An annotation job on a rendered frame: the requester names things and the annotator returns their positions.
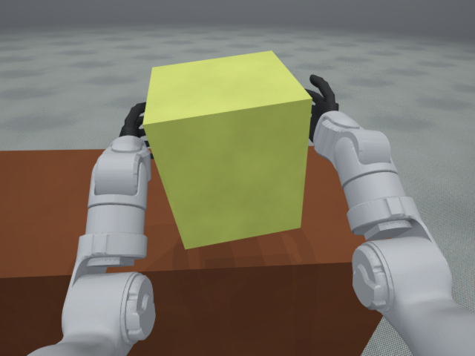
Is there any robot right upper arm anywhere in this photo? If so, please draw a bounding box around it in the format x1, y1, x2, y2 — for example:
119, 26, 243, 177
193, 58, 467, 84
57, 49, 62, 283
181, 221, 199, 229
352, 236, 475, 356

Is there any pedestal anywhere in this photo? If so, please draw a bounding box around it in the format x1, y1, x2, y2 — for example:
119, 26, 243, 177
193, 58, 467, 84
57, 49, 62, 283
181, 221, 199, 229
0, 146, 392, 356

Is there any robot right forearm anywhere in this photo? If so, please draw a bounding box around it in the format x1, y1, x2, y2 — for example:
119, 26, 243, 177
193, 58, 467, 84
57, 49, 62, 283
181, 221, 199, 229
313, 111, 453, 293

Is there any robot left forearm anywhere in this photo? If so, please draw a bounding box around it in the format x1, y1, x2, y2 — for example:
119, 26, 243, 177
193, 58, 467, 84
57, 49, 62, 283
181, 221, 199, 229
62, 136, 151, 335

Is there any carton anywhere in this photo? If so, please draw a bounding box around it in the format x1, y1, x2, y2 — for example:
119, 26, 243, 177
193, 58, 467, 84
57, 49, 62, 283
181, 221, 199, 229
142, 50, 312, 249

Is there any robot left hand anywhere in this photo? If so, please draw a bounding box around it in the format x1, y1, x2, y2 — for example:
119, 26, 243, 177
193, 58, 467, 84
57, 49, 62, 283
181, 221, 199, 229
119, 102, 154, 159

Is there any robot right hand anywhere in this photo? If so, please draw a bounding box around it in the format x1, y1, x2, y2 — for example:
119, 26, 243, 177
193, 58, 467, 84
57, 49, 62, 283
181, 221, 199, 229
305, 75, 338, 143

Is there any robot left upper arm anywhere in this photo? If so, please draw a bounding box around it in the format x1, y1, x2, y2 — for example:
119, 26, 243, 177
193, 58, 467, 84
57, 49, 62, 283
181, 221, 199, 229
27, 272, 156, 356

